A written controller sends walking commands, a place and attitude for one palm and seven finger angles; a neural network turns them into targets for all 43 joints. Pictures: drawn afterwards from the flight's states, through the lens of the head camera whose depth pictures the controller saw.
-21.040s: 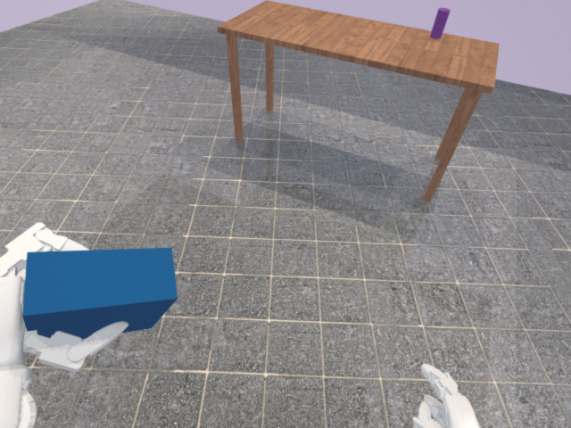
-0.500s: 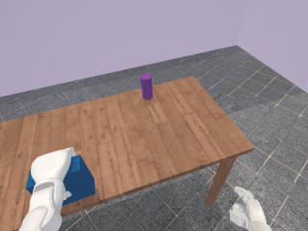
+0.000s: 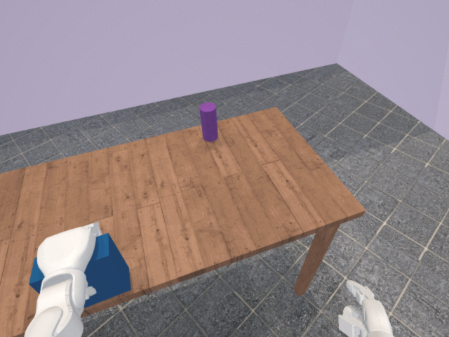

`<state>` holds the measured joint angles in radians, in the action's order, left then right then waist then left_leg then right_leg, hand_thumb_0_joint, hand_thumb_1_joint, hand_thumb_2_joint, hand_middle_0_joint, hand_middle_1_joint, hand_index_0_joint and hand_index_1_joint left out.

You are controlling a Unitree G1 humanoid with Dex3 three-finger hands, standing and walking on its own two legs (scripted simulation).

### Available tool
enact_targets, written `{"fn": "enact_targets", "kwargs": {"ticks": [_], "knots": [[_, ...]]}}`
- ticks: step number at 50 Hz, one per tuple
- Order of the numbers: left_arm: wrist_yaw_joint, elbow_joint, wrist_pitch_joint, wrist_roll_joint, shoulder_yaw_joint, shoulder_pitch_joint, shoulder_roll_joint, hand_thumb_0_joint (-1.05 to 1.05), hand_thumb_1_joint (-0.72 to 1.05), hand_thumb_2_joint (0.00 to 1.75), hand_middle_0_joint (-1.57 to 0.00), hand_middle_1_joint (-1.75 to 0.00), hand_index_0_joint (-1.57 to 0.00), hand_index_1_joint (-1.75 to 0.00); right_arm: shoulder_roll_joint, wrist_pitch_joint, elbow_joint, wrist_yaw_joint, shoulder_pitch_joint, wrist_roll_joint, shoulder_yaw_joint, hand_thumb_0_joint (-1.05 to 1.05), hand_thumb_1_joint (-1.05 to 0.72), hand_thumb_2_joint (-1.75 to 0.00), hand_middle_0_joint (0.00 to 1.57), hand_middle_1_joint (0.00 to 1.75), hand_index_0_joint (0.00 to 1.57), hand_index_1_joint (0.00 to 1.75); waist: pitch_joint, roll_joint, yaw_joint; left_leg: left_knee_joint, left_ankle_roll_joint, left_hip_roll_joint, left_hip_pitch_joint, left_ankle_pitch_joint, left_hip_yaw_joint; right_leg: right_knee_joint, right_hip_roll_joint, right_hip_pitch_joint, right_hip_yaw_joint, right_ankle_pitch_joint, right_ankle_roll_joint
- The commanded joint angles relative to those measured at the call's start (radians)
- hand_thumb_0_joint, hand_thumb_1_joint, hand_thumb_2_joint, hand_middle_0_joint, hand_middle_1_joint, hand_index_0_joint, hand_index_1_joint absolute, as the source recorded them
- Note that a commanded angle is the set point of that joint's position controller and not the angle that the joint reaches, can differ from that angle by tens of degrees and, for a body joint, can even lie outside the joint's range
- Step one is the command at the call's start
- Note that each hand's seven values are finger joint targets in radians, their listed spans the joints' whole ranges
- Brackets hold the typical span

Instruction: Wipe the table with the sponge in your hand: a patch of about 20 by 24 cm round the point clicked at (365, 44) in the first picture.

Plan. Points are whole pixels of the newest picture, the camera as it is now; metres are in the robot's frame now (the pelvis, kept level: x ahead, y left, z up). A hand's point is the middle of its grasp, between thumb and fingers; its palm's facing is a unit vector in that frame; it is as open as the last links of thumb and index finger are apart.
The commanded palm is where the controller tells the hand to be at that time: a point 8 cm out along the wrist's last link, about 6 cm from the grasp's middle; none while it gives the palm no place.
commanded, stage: lower the sponge onto the table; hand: left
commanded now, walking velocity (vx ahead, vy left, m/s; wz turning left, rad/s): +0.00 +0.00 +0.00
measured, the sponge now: (90, 280) +0.21 +0.31 -0.06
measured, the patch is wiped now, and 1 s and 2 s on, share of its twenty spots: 0.00 0.00 0.15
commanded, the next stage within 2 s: wipe forward along the first lane in 0.48 s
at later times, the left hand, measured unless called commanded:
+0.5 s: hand (91, 262) +0.23 +0.31 -0.02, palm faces -0.09 -0.06 -0.99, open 10.0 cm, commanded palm +0.21 +0.30 +0.03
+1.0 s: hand (91, 248) +0.26 +0.32 -0.02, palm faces -0.16 -0.03 -0.99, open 10.1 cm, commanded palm +0.26 +0.33 +0.01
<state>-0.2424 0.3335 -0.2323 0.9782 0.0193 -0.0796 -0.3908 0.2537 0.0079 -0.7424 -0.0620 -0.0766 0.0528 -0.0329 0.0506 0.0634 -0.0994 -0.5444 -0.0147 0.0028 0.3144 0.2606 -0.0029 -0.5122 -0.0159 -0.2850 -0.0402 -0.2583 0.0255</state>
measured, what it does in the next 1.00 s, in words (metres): stands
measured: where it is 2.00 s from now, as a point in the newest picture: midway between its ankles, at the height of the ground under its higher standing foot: outside the picture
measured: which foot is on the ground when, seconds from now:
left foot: down 0.00-1.00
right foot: down 0.00-1.00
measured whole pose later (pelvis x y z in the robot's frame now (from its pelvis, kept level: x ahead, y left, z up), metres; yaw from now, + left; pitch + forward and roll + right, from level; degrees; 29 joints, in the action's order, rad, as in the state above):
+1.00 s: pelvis -0.02 -0.02 -0.02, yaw +1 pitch +8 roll -1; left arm -0.27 0.67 -0.15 1.01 -0.03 0.20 -0.44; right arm 0.26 -0.04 -0.75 -0.08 -0.13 0.06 -0.03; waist 0.10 0.07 -0.07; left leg -0.68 0.00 0.01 0.54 0.29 0.02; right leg -0.66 -0.03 -0.51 -0.06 -0.29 0.05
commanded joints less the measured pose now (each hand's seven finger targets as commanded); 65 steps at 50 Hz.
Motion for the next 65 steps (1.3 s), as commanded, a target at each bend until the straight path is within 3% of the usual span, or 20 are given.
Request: {"fn": "enact_targets", "kwargs": {"ticks": [1, 5, 13, 15, 18, 21, 27, 28, 29, 32, 33, 36, 38, 39, 46, 53, 57, 58, 61, 65], "knots": [[-0.059, -0.176, 0.010, 0.027, -0.103, 0.253, -0.235, 0.00, 0.10, 1.30, -1.20, -1.60, -1.20, -1.60, 0.119, 0.051, 0.156, -0.009, 0.155, -0.002, -0.037, 0.00, -0.90, -0.90, 0.20, 0.30, 0.20, 0.30, 0.181, -0.002, 0.003, 0.054, -0.028, -0.029, -0.094, -0.150, 0.066, 0.077, -0.007, -0.004, 0.069, 0.113, 0.047], [-0.072, -0.179, 0.026, 0.034, -0.058, 0.326, -0.196, 0.00, 0.10, 1.30, -1.20, -1.60, -1.20, -1.60, 0.112, 0.056, 0.156, -0.011, 0.140, -0.002, -0.038, 0.00, -0.90, -0.90, 0.20, 0.30, 0.20, 0.30, 0.186, 0.026, 0.024, 0.053, -0.025, -0.019, -0.096, -0.115, 0.073, 0.054, -0.012, -0.048, 0.052, 0.075, 0.046], [-0.109, -0.127, -0.008, 0.038, -0.107, 0.276, -0.222, 0.00, 0.10, 1.30, -1.20, -1.60, -1.20, -1.60, 0.122, 0.042, 0.154, -0.001, 0.133, -0.004, -0.044, 0.00, -0.90, -0.90, 0.20, 0.30, 0.20, 0.30, 0.229, 0.005, 0.000, 0.037, -0.013, -0.013, -0.077, -0.165, 0.082, 0.023, -0.019, -0.035, 0.055, 0.112, 0.051], [-0.107, -0.133, -0.018, 0.034, -0.053, 0.255, -0.162, 0.00, 0.10, 1.30, -1.20, -1.60, -1.20, -1.60, 0.111, 0.042, 0.167, 0.005, 0.136, 0.000, -0.041, 0.00, -0.90, -0.90, 0.20, 0.30, 0.20, 0.30, 0.232, -0.002, 0.006, 0.030, -0.014, -0.011, -0.073, -0.175, 0.079, 0.013, -0.014, -0.038, 0.037, 0.123, 0.047], [-0.110, -0.126, -0.034, 0.029, -0.087, 0.207, -0.191, 0.00, 0.10, 1.30, -1.20, -1.60, -1.20, -1.60, 0.121, 0.037, 0.167, 0.011, 0.137, -0.001, -0.044, 0.00, -0.90, -0.90, 0.20, 0.30, 0.20, 0.30, 0.235, -0.026, -0.004, 0.025, -0.013, -0.011, -0.067, -0.185, 0.086, 0.012, -0.019, -0.028, 0.052, 0.135, 0.051], [-0.103, -0.111, -0.047, 0.023, -0.033, 0.210, -0.141, 0.00, 0.10, 1.30, -1.20, -1.60, -1.20, -1.60, 0.115, 0.031, 0.173, 0.011, 0.138, 0.002, -0.037, 0.00, -0.90, -0.90, 0.20, 0.30, 0.20, 0.30, 0.204, -0.044, 0.011, 0.019, -0.019, -0.013, -0.049, -0.165, 0.078, 0.014, -0.014, -0.048, 0.040, 0.131, 0.044], [-0.090, -0.049, -0.057, 0.025, -0.047, 0.224, -0.168, 0.00, 0.10, 1.30, -1.20, -1.60, -1.20, -1.60, 0.119, 0.015, 0.164, 0.003, 0.128, 0.006, -0.033, 0.00, -0.90, -0.90, 0.20, 0.30, 0.20, 0.30, 0.177, -0.060, 0.018, 0.013, -0.024, -0.024, -0.021, -0.129, 0.062, 0.027, -0.010, -0.052, 0.053, 0.122, 0.043], [-0.090, -0.050, -0.054, 0.027, -0.095, 0.228, -0.216, 0.00, 0.10, 1.30, -1.20, -1.60, -1.20, -1.60, 0.127, 0.011, 0.157, 0.002, 0.125, 0.006, -0.037, 0.00, -0.90, -0.90, 0.20, 0.30, 0.20, 0.30, 0.182, -0.043, 0.009, 0.017, -0.021, -0.027, -0.020, -0.127, 0.069, 0.026, -0.015, -0.046, 0.066, 0.111, 0.049], [-0.084, -0.051, -0.052, 0.024, -0.040, 0.212, -0.157, 0.00, 0.10, 1.30, -1.20, -1.60, -1.20, -1.60, 0.118, 0.011, 0.171, 0.001, 0.121, 0.006, -0.034, 0.00, -0.90, -0.90, 0.20, 0.30, 0.20, 0.30, 0.184, -0.029, 0.013, 0.012, -0.025, -0.029, -0.016, -0.121, 0.058, 0.023, -0.012, -0.046, 0.050, 0.107, 0.044], [-0.083, -0.008, -0.044, 0.042, -0.052, 0.281, -0.187, 0.00, 0.10, 1.30, -1.20, -1.60, -1.20, -1.60, 0.123, 0.006, 0.158, -0.001, 0.109, 0.005, -0.035, 0.00, -0.90, -0.90, 0.20, 0.30, 0.20, 0.30, 0.169, -0.053, 0.028, 0.002, -0.026, -0.029, -0.003, -0.113, 0.055, 0.024, -0.009, -0.074, 0.058, 0.112, 0.043], [-0.086, 0.012, -0.040, 0.042, -0.114, 0.282, -0.246, 0.00, 0.10, 1.30, -1.20, -1.60, -1.20, -1.60, 0.131, 0.002, 0.147, -0.005, 0.101, 0.005, -0.039, 0.00, -0.90, -0.90, 0.20, 0.30, 0.20, 0.30, 0.169, -0.052, 0.019, 0.002, -0.025, -0.033, 0.005, -0.106, 0.059, 0.027, -0.014, -0.069, 0.073, 0.102, 0.048], [-0.080, 0.067, -0.023, 0.048, -0.093, 0.332, -0.237, 0.00, 0.10, 1.30, -1.20, -1.60, -1.20, -1.60, 0.131, -0.003, 0.143, -0.011, 0.082, 0.005, -0.038, 0.00, -0.90, -0.90, 0.20, 0.30, 0.20, 0.30, 0.167, -0.098, 0.038, -0.014, -0.030, -0.035, 0.037, -0.095, 0.042, 0.025, -0.005, -0.074, 0.072, 0.123, 0.037], [-0.082, 0.101, -0.011, 0.060, -0.145, 0.380, -0.306, 0.00, 0.10, 1.30, -1.20, -1.60, -1.20, -1.60, 0.138, -0.009, 0.129, -0.018, 0.073, 0.006, -0.039, 0.00, -0.90, -0.90, 0.20, 0.30, 0.20, 0.30, 0.163, -0.078, 0.038, -0.018, -0.028, -0.040, 0.056, -0.069, 0.047, 0.028, -0.009, -0.091, 0.094, 0.081, 0.041], [-0.079, 0.115, -0.002, 0.060, -0.092, 0.413, -0.258, 0.00, 0.10, 1.30, -1.20, -1.60, -1.20, -1.60, 0.132, -0.008, 0.135, -0.021, 0.058, 0.005, -0.038, 0.00, -0.90, -0.90, 0.20, 0.30, 0.20, 0.30, 0.166, -0.080, 0.055, -0.025, -0.033, -0.039, 0.068, -0.056, 0.034, 0.021, -0.005, -0.097, 0.074, 0.077, 0.034], [-0.084, 0.284, 0.046, 0.066, -0.131, 0.468, -0.306, 0.00, 0.10, 1.30, -1.20, -1.60, -1.20, -1.60, 0.145, -0.011, 0.116, -0.023, 0.002, 0.008, -0.047, 0.00, -0.90, -0.90, 0.20, 0.30, 0.20, 0.30, 0.188, -0.133, 0.066, -0.069, -0.035, -0.035, 0.156, -0.016, 0.025, 0.001, -0.002, -0.136, 0.086, 0.051, 0.025], [-0.100, 0.396, 0.108, 0.074, -0.201, 0.565, -0.407, 0.00, 0.10, 1.30, -1.20, -1.60, -1.20, -1.60, 0.157, -0.007, 0.100, -0.021, -0.058, 0.007, -0.055, 0.00, -0.90, -0.90, 0.20, 0.30, 0.20, 0.30, 0.227, -0.121, 0.079, -0.124, -0.040, -0.027, 0.255, 0.034, 0.019, -0.028, -0.001, -0.171, 0.106, 0.004, 0.019], [-0.112, 0.450, 0.137, 0.063, -0.187, 0.585, -0.401, 0.00, 0.10, 1.30, -1.20, -1.60, -1.20, -1.60, 0.157, 0.001, 0.099, -0.016, -0.083, 0.009, -0.057, 0.00, -0.90, -0.90, 0.20, 0.30, 0.20, 0.30, 0.226, -0.142, 0.094, -0.156, -0.043, -0.022, 0.326, 0.073, 0.010, -0.037, 0.006, -0.188, 0.116, -0.031, 0.010], [-0.117, 0.467, 0.141, 0.061, -0.238, 0.595, -0.461, 0.00, 0.10, 1.30, -1.20, -1.60, -1.20, -1.60, 0.165, 0.001, 0.089, -0.014, -0.093, 0.008, -0.059, 0.00, -0.90, -0.90, 0.20, 0.30, 0.20, 0.30, 0.235, -0.142, 0.087, -0.160, -0.042, -0.021, 0.342, 0.081, 0.014, -0.040, 0.001, -0.184, 0.123, -0.048, 0.013], [-0.124, 0.494, 0.155, 0.065, -0.205, 0.632, -0.447, 0.00, 0.10, 1.30, -1.20, -1.60, -1.20, -1.60, 0.164, 0.008, 0.090, -0.010, -0.109, 0.010, -0.059, 0.00, -0.90, -0.90, 0.20, 0.30, 0.20, 0.30, 0.230, -0.121, 0.104, -0.181, -0.046, -0.020, 0.375, 0.112, 0.007, -0.040, 0.009, -0.209, 0.130, -0.098, 0.010], [-0.126, 0.538, 0.163, 0.066, -0.218, 0.737, -0.518, 0.00, 0.10, 1.30, -1.20, -1.60, -1.20, -1.60, 0.173, 0.017, 0.082, -0.006, -0.135, 0.015, -0.055, 0.00, -0.90, -0.90, 0.20, 0.30, 0.20, 0.30, 0.219, -0.105, 0.124, -0.200, -0.047, -0.019, 0.435, 0.175, 0.012, -0.037, 0.009, -0.244, 0.141, -0.206, 0.009]]}}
